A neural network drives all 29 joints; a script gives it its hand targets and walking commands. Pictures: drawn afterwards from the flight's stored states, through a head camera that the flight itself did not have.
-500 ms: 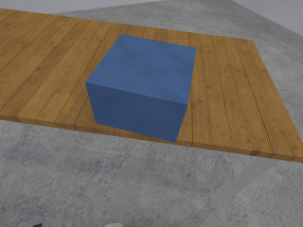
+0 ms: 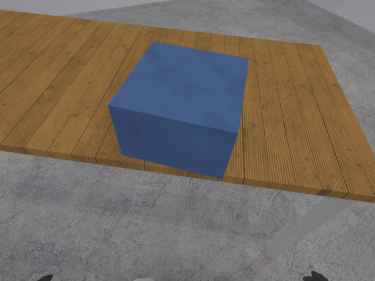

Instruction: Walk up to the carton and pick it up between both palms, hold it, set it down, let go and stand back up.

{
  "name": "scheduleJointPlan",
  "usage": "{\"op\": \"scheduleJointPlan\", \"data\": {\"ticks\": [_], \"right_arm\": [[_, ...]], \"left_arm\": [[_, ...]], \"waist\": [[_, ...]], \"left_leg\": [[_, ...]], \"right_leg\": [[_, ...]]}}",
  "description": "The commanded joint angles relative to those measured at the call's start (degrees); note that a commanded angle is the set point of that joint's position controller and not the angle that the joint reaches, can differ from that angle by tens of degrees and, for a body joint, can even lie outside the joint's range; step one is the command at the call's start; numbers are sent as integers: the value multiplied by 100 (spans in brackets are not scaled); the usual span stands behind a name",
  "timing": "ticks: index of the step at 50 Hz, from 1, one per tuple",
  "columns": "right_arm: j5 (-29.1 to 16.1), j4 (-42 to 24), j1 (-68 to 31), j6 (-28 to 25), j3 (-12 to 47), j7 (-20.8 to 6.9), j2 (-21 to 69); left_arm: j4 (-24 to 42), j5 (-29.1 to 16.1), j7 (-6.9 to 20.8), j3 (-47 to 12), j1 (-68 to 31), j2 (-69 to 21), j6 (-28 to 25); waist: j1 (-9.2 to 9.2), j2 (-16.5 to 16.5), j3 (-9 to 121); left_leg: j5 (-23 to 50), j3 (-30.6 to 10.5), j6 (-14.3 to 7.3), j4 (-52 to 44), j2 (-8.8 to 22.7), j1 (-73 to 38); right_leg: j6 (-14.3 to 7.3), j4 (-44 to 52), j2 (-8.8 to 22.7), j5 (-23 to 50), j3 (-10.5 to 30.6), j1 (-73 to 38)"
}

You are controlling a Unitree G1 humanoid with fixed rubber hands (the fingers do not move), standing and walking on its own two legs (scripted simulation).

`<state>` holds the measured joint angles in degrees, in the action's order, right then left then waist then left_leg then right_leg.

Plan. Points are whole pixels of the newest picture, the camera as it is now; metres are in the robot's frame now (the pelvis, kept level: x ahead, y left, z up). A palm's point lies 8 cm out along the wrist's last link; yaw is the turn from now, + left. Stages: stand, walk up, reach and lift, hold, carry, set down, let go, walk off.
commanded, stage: walk up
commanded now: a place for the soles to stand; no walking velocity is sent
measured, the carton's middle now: (185, 106) +0.52 +0.02 +0.07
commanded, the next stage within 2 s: none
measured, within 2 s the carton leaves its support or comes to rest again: neither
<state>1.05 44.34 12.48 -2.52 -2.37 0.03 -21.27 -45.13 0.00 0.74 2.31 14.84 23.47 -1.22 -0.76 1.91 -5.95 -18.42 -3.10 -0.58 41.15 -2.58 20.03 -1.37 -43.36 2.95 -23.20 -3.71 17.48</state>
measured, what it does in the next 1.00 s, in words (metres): steps to the left: left foot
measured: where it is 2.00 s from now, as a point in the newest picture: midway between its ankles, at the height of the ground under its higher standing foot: outside the picture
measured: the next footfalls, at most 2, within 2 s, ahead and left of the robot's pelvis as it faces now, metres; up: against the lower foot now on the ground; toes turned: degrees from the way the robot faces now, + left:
left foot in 0.58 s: +0.08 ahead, +0.21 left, +0.00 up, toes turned -2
right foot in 1.10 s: +0.09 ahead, -0.03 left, +0.00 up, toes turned +0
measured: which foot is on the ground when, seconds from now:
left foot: down 0.00-0.26, up 0.28-0.56, down 0.58-1.00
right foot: down 0.00-0.58, up 0.60-1.00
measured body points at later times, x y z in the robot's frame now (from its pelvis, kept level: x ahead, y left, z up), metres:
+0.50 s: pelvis +0.00 +0.06 +0.00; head +0.02 +0.04 +0.45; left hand +0.06 +0.40 -0.09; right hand +0.13 -0.25 -0.12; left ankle +0.01 +0.20 -0.68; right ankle +0.00 -0.11 -0.71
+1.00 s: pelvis +0.00 +0.14 +0.00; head +0.03 +0.17 +0.44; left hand +0.09 +0.44 -0.14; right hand +0.08 -0.19 -0.07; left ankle +0.04 +0.22 -0.71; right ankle +0.02 -0.02 -0.68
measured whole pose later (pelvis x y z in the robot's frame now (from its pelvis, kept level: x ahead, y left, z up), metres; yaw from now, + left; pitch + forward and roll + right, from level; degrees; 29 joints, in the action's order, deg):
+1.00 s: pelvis +0.00 +0.14 +0.00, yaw -2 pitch -3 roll +1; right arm 2.4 45.5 13.6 -3.7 -2.7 0.6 -21.7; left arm -45.4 0.0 -0.5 2.3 16.0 23.7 -0.5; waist 1.4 6.8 -7.0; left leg -18.8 5.4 -3.7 40.9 -1.8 19.7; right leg 0.5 -55.4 0.7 -26.3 5.8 25.6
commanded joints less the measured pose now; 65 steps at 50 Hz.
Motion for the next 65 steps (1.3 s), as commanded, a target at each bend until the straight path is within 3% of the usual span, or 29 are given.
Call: {"op": "scheduleJointPlan", "data": {"ticks": [1, 5, 9, 12, 13, 14, 15, 18, 21, 26, 27, 28, 29, 30, 31, 32, 35, 36, 41, 45, 49, 52, 54, 56, 57, 58, 60, 62, 65], "right_arm": [[-62, -17, -326, -183, -175, 94, -1361], [-72, 42, -312, -150, -154, 65, -1201], [-73, 88, -272, -180, -165, 73, -1296], [-78, 73, -372, -179, -145, 82, -1273], [394, -591, -879, 150, -546, -176, -1891], [396, -754, -845, 322, -446, -228, -1431], [465, -831, -761, 429, -427, -240, -1397], [377, -775, -552, 537, -495, -343, -1426], [240, -639, -473, 582, -489, -393, -1386], [83, -448, -351, 422, -504, -410, -1369], [65, -241, 122, 361, -542, -397, -1380], [87, 65, 753, 290, -627, -341, -1463], [185, 201, 1082, 224, -722, -259, -1878], [202, 60, 938, 196, -772, -179, -2230], [154, -50, 696, 187, -752, -121, -2290], [79, -26, 562, 224, -772, -77, -2460], [76, -91, -182, 90, -617, 13, -1780], [47, -43, -93, 14, -561, 35, -1601], [-18, -16, 186, -228, -476, 118, -1528], [-21, -14, 281, -306, -511, 164, -1604], [33, -31, 208, -302, -513, 156, -1616], [55, -73, -28, -272, -509, 131, -1675], [20, -174, -396, -219, -451, 102, -1639], [-26, -127, -291, -98, -319, 84, -1214], [-92, -126, -170, -52, -271, 58, -1045], [-111, -57, -228, 43, -308, 56, -1153], [-91, 101, -32, 73, -367, 18, -1254], [-75, 201, 64, 9, -332, -29, -1167], [-28, 204, 44, -79, -409, -9, -1560]], "left_arm": [[115, 89, -78, 330, -483, 1168, -157], [89, 103, -65, 346, -586, 1292, -212], [77, 67, -73, 299, -651, 1180, -167], [77, 90, -72, 296, -565, 1162, -164], [-318, 0, -367, 621, 1188, 2142, -305], [-372, 55, -524, 777, 1618, 2473, -381], [-226, 27, -582, 845, 1446, 2506, -389], [-47, 59, -722, 808, 1033, 2238, -396], [-5, 115, -690, 756, 979, 2183, -431], [168, 245, -506, 690, 272, 2160, -341], [258, 202, -476, 642, -109, 2073, -298], [256, 174, -445, 527, -143, 1702, -228], [292, 124, -429, 341, 76, 1160, -188], [366, 49, -507, 239, 45, 884, -157], [223, 20, -541, 320, 92, 1195, -93], [226, 1, -525, 318, -261, 1447, -98], [-167, -35, -398, 387, 505, 1411, -57], [-164, -29, -338, 353, 642, 1293, -49], [-104, 46, -213, 373, 391, 1261, 47], [-58, 62, -182, 378, 330, 1308, 77], [3, 82, -162, 363, 174, 1238, 39], [-2, 97, -143, 391, 280, 1195, -8], [-76, 131, -129, 437, 571, 1186, -91], [-151, 178, -180, 471, 627, 1324, -208], [-30, 232, -198, 507, 337, 1597, -244], [89, 214, -194, 476, -7, 1765, -238], [159, 193, -182, 405, -371, 1602, -205], [139, 168, -164, 331, -509, 1362, -185], [195, 117, -95, 281, -554, 1201, -134]], "waist": [[-70, -71, 946], [35, 41, 981], [27, -79, 1124], [-30, -81, 1114], [-432, -580, 841], [-484, 142, 606], [-399, -226, 625], [-176, -317, 526], [-173, 356, 534], [-90, 1471, 438], [253, 1358, 571], [520, 565, 857], [696, -881, 873], [639, -1503, 672], [506, -556, 679], [651, -708, 386], [104, -731, -24], [106, -728, 157], [217, -398, 505], [281, -716, 735], [328, -937, 889], [222, -1129, 985], [-71, -917, 1138], [-128, -292, 1241], [-3, 686, 1058], [90, 617, 824], [249, 341, 577], [296, 643, 632], [308, 166, 745]], "left_leg": [[600, -1262, -597, -921, 799, 53], [903, -483, -302, -565, 396, -218], [1232, -947, -507, -888, 664, -464], [917, -984, -497, -864, 686, -195], [1526, -294, -426, 680, 338, 1026], [-819, 59, -159, 1547, 194, 2446], [-1193, -384, -110, 2041, 434, 2595], [-1030, -636, -90, 2429, 504, 2301], [-826, -339, -79, 2360, 429, 1998], [-1171, 369, -102, 473, 443, 662], [-403, 473, -147, -275, 340, -306], [-100, 286, -158, -966, 205, -1406], [-428, -1339, -341, -1922, 820, -2030], [-208, -3109, -581, -2366, 1713, -1766], [-1216, -3409, -715, -2599, 2031, -1200], [-1775, -3580, -640, -2948, 2074, -638], [-1554, -2123, -27, -2748, 1442, -642], [-1297, -2020, 1, -2662, 1422, -799], [-268, -2033, -356, -2276, 1846, -1589], [886, -1912, -458, -1928, 2022, -1911], [1261, -1584, -859, -1594, 2067, -1766], [1431, -1174, -994, -1316, 2018, -1264], [827, -657, -898, -933, 1819, -216], [434, 9, -437, -31, 1285, 388], [-337, 486, -102, 530, 659, 765], [-1621, 411, 9, 804, 199, 671], [-1563, 233, -82, 523, 266, 77], [-1062, 271, -191, -352, 309, -358], [-1527, -622, -465, -1232, 1001, -771]], "right_leg": [[-318, 1216, 455, 525, 1009, -368], [-547, 1677, 887, 605, 1432, -331], [-308, 1212, 489, 888, 882, -287], [-311, 1361, 521, 694, 961, -461], [-632, 1668, 1267, 1289, 1794, -1326], [-1141, 2019, 2355, 2801, 2938, -2053], [-1391, 1979, 2598, 3201, 3169, -2073], [-1211, 1574, 2244, 3605, 2518, -1660], [-1110, 1470, 1889, 3282, 1987, -1342], [-1044, 1223, 1556, 1858, 1106, -432], [-808, 863, 1277, 1436, 731, 146], [-498, -262, 803, 1036, 186, 716], [-178, -1749, 49, -307, 26, 1801], [-13, -2471, -545, -1536, 461, 2608], [-68, -2553, -306, -1236, 903, 2336], [-84, -2781, -263, -979, 1232, 2260], [-62, -2331, -153, 208, 1410, 2105], [-9, -2065, -138, 306, 1467, 1889], [56, -1314, -195, 29, 1709, 1760], [74, -1203, -186, -128, 1673, 1681], [25, -679, -56, -485, 1288, 1399], [-17, -143, 17, -372, 787, 770], [-140, 722, -26, 515, 517, -468], [-245, 1450, 64, 979, 1270, -1106], [-577, 1928, 797, 858, 2760, -801], [-1049, 2313, 1350, -31, 3881, -129], [-1166, 2221, 1170, -542, 3414, 461], [-780, 1896, 668, -330, 2661, 580], [-347, 1182, 1, -253, 1794, 1102]]}}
